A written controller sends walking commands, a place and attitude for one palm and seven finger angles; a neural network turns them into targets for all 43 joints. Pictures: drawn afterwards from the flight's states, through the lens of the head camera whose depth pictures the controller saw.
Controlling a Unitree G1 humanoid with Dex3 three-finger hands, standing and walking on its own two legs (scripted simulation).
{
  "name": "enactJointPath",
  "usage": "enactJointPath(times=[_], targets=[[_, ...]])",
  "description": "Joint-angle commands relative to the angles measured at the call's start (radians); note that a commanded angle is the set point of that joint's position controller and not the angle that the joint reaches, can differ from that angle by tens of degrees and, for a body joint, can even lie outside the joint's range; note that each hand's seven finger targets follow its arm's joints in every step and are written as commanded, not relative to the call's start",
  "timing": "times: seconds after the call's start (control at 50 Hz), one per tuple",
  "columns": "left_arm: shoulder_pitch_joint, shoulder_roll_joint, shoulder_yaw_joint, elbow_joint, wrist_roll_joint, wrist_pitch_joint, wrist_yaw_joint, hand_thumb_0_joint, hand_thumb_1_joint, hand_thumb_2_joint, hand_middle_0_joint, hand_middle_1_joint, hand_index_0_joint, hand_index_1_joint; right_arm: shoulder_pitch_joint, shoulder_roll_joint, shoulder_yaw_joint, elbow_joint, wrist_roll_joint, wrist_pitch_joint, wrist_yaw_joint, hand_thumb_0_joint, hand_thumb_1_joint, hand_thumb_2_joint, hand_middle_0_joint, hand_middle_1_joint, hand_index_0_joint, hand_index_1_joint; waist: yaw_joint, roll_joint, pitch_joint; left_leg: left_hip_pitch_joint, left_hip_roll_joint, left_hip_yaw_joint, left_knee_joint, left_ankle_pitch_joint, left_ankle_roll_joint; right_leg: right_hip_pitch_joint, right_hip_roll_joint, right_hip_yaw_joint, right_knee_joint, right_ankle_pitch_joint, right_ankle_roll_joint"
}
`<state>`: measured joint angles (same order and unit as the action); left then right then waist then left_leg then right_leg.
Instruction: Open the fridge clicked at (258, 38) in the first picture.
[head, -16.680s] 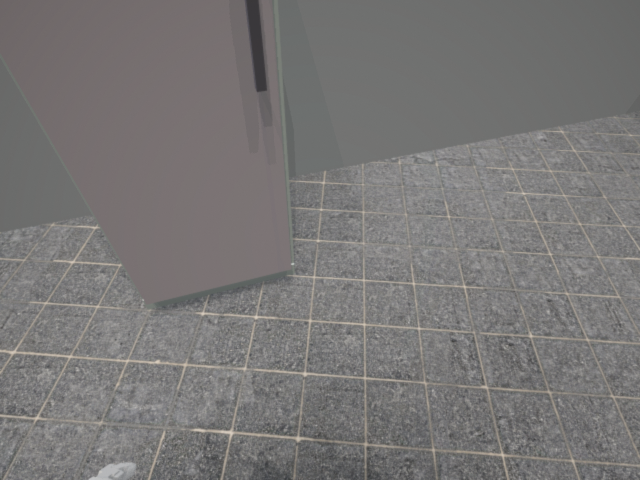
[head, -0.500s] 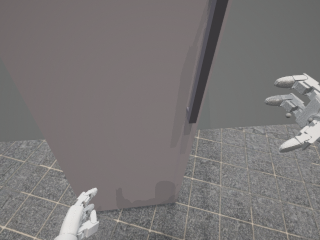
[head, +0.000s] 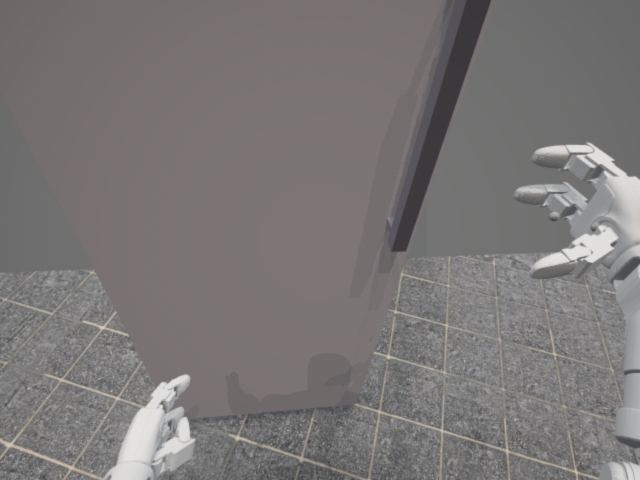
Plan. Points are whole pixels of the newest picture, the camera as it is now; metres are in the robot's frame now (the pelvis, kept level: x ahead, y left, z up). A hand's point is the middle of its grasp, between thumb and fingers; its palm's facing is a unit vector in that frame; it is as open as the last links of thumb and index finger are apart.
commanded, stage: move the hooked fingers beside the handle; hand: right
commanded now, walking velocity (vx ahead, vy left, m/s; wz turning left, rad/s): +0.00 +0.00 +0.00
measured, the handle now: (421, 140) +0.46 -0.10 +0.23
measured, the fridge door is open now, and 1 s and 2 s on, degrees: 0 0 0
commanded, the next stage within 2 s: none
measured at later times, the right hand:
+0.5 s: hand (506, 185) +0.37 -0.17 +0.24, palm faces -0.11 +0.99 -0.05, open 14.0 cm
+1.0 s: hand (478, 176) +0.42 -0.16 +0.22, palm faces -0.09 +1.00 -0.03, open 14.0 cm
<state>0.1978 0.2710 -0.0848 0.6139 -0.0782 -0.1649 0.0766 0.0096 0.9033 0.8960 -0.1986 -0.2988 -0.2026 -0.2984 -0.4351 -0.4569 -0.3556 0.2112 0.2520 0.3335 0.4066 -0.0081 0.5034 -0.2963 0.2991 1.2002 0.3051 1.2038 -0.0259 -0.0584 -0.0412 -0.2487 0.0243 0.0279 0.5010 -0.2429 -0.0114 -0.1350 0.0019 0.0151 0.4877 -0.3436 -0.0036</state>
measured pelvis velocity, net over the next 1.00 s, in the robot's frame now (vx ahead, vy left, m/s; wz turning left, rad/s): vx -0.01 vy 0.00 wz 0.03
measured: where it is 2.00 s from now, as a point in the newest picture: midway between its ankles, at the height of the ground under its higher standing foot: outside the picture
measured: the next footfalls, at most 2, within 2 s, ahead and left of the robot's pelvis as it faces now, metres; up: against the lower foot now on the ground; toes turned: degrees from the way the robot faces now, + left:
none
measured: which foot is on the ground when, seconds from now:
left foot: down 0.00-1.00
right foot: down 0.00-1.00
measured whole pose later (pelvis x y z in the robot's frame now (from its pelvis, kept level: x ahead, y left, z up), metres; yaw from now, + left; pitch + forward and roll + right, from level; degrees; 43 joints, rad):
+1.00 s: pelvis -0.01 +0.00 +0.00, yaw +2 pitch +1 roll +0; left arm 0.29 0.27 -0.05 0.65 -0.07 -0.11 0.08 0.01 0.90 0.90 -0.20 -0.30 -0.20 -0.30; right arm -0.71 -0.39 -0.29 0.60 0.18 0.19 0.28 -0.01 0.50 -0.30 0.30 1.20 0.30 1.20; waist 0.04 -0.05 -0.05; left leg -0.30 0.02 0.00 0.48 -0.20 -0.01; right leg -0.17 0.00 -0.02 0.46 -0.31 -0.01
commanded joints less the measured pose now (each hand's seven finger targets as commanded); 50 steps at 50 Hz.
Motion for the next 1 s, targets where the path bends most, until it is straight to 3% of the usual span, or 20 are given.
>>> enactJointPath(times=[0.0,0.08,0.1,0.16,0.2,0.3,0.32,0.36,0.4,0.46,0.5,0.56,0.6,0.64,0.7,0.76,0.8,0.86,0.94,0.98], targets=[[-0.113,0.109,0.045,-0.163,-0.003,-0.047,0.007,0.0,0.9,0.9,-0.2,-0.3,-0.2,-0.3,-0.412,-0.288,-0.106,-0.213,0.026,-0.087,-0.001,0.0,0.5,-0.3,0.3,1.2,0.3,1.2,-0.009,0.029,-0.289,0.181,-0.001,0.018,-0.027,0.378,0.033,0.021,-0.001,-0.018,-0.04,0.416,-0.023],[-0.114,0.102,0.041,-0.162,-0.005,-0.049,0.008,0.0,0.9,0.9,-0.2,-0.3,-0.2,-0.3,-0.455,-0.206,-0.035,-0.193,0.029,-0.104,0.0,0.0,0.5,-0.3,0.3,1.2,0.3,1.2,0.005,0.003,-0.262,0.142,0.0,0.024,-0.021,0.368,0.034,0.028,-0.002,-0.015,-0.044,0.412,-0.019],[-0.109,0.105,0.044,-0.152,-0.005,-0.044,0.008,0.0,0.9,0.9,-0.2,-0.3,-0.2,-0.3,-0.445,-0.209,-0.035,-0.16,0.026,-0.099,-0.005,0.0,0.5,-0.3,0.3,1.2,0.3,1.2,0.004,0.037,-0.233,0.136,-0.002,0.024,-0.029,0.359,0.034,0.015,-0.005,-0.016,-0.046,0.401,-0.021],[-0.112,0.106,0.045,-0.151,-0.009,-0.035,0.01,0.0,0.9,0.9,-0.2,-0.3,-0.2,-0.3,-0.462,-0.178,-0.007,-0.125,0.016,-0.074,-0.021,0.0,0.5,-0.3,0.3,1.2,0.3,1.2,0.007,-0.002,-0.206,0.109,0.003,0.025,-0.031,0.317,0.035,-0.001,-0.002,-0.018,-0.055,0.364,-0.017],[-0.108,0.112,0.047,-0.142,-0.007,-0.025,0.011,0.0,0.9,0.9,-0.2,-0.3,-0.2,-0.3,-0.477,-0.188,-0.006,-0.09,0.004,-0.059,-0.038,0.0,0.5,-0.3,0.3,1.2,0.3,1.2,0.007,0.043,-0.195,0.108,0.002,0.026,-0.037,0.298,0.035,-0.015,-0.004,-0.014,-0.058,0.352,-0.02],[-0.111,0.105,0.048,-0.155,-0.002,-0.02,0.013,0.0,0.9,0.9,-0.2,-0.3,-0.2,-0.3,-0.583,-0.216,-0.02,-0.166,-0.004,-0.095,-0.075,0.0,0.5,-0.3,0.3,1.2,0.3,1.2,0.007,0.047,-0.287,0.151,0.003,0.016,-0.03,0.312,0.035,0.017,-0.004,-0.009,-0.053,0.374,-0.024],[-0.115,0.101,0.046,-0.161,0.0,-0.021,0.015,0.0,0.9,0.9,-0.2,-0.3,-0.2,-0.3,-0.605,-0.213,-0.023,-0.19,-0.004,-0.11,-0.078,0.0,0.5,-0.3,0.3,1.2,0.3,1.2,0.005,0.012,-0.329,0.17,0.004,0.013,-0.023,0.335,0.037,0.036,0.0,-0.012,-0.052,0.396,-0.023],[-0.106,0.093,0.043,-0.15,0.002,-0.026,0.016,0.0,0.9,0.9,-0.2,-0.3,-0.2,-0.3,-0.635,-0.169,0.009,-0.165,-0.002,-0.13,-0.086,0.0,0.5,-0.3,0.3,1.2,0.3,1.2,0.016,0.0,-0.31,0.154,0.003,0.018,-0.024,0.339,0.039,0.043,-0.002,-0.011,-0.054,0.401,-0.018],[-0.094,0.101,0.047,-0.139,0.002,-0.023,0.017,0.0,0.9,0.9,-0.2,-0.3,-0.2,-0.3,-0.601,-0.178,-0.002,-0.12,-0.004,-0.134,-0.091,0.0,0.5,-0.3,0.3,1.2,0.3,1.2,0.009,0.049,-0.294,0.16,0.0,0.018,-0.03,0.334,0.039,0.027,-0.008,-0.01,-0.059,0.396,-0.02],[-0.078,0.109,0.049,-0.112,-0.005,-0.009,0.021,0.0,0.9,0.9,-0.2,-0.3,-0.2,-0.3,-0.612,-0.14,0.034,0.032,-0.013,-0.097,-0.097,0.0,0.5,-0.3,0.3,1.2,0.3,1.2,0.029,0.053,-0.19,0.094,0.001,0.02,-0.051,0.257,0.035,-0.03,-0.007,-0.017,-0.075,0.303,-0.021],[-0.073,0.116,0.054,-0.114,-0.006,0.002,0.019,0.0,0.9,0.9,-0.2,-0.3,-0.2,-0.3,-0.579,-0.155,0.024,0.083,-0.027,-0.076,-0.107,0.0,0.5,-0.3,0.3,1.2,0.3,1.2,0.016,0.062,-0.174,0.091,0.003,0.017,-0.056,0.23,0.037,-0.048,-0.008,-0.017,-0.079,0.289,-0.022],[-0.067,0.111,0.056,-0.12,-0.005,0.006,0.018,0.0,0.9,0.9,-0.2,-0.3,-0.2,-0.3,-0.661,-0.144,0.044,0.074,-0.035,-0.085,-0.119,0.0,0.5,-0.3,0.3,1.2,0.3,1.2,0.031,0.036,-0.213,0.092,0.005,0.012,-0.051,0.241,0.038,-0.038,-0.005,-0.019,-0.072,0.297,-0.024],[-0.058,0.112,0.06,-0.127,-0.001,0.006,0.018,0.0,0.9,0.9,-0.2,-0.3,-0.2,-0.3,-0.709,-0.174,0.03,0.026,-0.035,-0.123,-0.123,0.0,0.5,-0.3,0.3,1.2,0.3,1.2,0.03,0.066,-0.277,0.129,0.003,0.009,-0.044,0.267,0.04,-0.014,-0.009,-0.014,-0.067,0.328,-0.025],[-0.06,0.104,0.058,-0.134,0.001,-0.006,0.02,0.0,0.9,0.9,-0.2,-0.3,-0.2,-0.3,-0.774,-0.161,0.035,-0.017,-0.027,-0.164,-0.121,0.0,0.5,-0.3,0.3,1.2,0.3,1.2,0.037,0.042,-0.337,0.152,0.001,0.001,-0.041,0.301,0.039,0.018,-0.005,-0.019,-0.062,0.349,-0.029],[-0.041,0.106,0.058,-0.113,0.003,-0.012,0.023,0.0,0.9,0.9,-0.2,-0.3,-0.2,-0.3,-0.805,-0.159,0.039,0.024,-0.024,-0.2,-0.124,0.0,0.5,-0.3,0.3,1.2,0.3,1.2,0.043,0.057,-0.315,0.146,-0.002,0.001,-0.05,0.289,0.038,0.014,-0.01,-0.02,-0.067,0.336,-0.028],[-0.016,0.111,0.057,-0.084,-0.001,-0.011,0.025,0.0,0.9,0.9,-0.2,-0.3,-0.2,-0.3,-0.802,-0.129,0.06,0.174,-0.038,-0.184,-0.134,0.0,0.5,-0.3,0.3,1.2,0.3,1.2,0.051,0.023,-0.223,0.091,-0.003,0.007,-0.061,0.239,0.041,-0.031,-0.009,-0.021,-0.082,0.289,-0.024],[0.0,0.122,0.064,-0.074,0.0,0.001,0.023,0.0,0.9,0.9,-0.2,-0.3,-0.2,-0.3,-0.757,-0.158,0.04,0.259,-0.055,-0.167,-0.143,0.0,0.5,-0.3,0.3,1.2,0.3,1.2,0.041,0.031,-0.201,0.083,-0.001,0.006,-0.069,0.213,0.041,-0.057,-0.01,-0.024,-0.087,0.269,-0.023],[0.006,0.12,0.066,-0.094,0.0,0.01,0.014,0.0,0.9,0.9,-0.2,-0.3,-0.2,-0.3,-0.736,-0.166,0.029,0.257,-0.064,-0.17,-0.144,0.0,0.5,-0.3,0.3,1.2,0.3,1.2,0.034,0.034,-0.239,0.116,0.003,0.005,-0.051,0.259,0.045,-0.07,-0.009,-0.026,-0.085,0.3,-0.021],[0.001,0.118,0.073,-0.128,0.006,-0.002,0.008,0.0,0.9,0.9,-0.2,-0.3,-0.2,-0.3,-0.738,-0.195,-0.008,0.109,-0.039,-0.237,-0.123,0.0,0.5,-0.3,0.3,1.2,0.3,1.2,0.021,0.093,-0.373,0.212,0.0,-0.004,-0.034,0.374,0.041,-0.012,-0.015,-0.031,-0.076,0.392,-0.029],[-0.006,0.114,0.072,-0.133,0.006,-0.008,0.009,0.0,0.9,0.9,-0.2,-0.3,-0.2,-0.3,-0.748,-0.205,-0.025,0.056,-0.027,-0.256,-0.113,0.0,0.5,-0.3,0.3,1.2,0.3,1.2,0.02,0.075,-0.38,0.221,-0.001,-0.007,-0.034,0.394,0.039,0.001,-0.013,-0.037,-0.073,0.401,-0.03]])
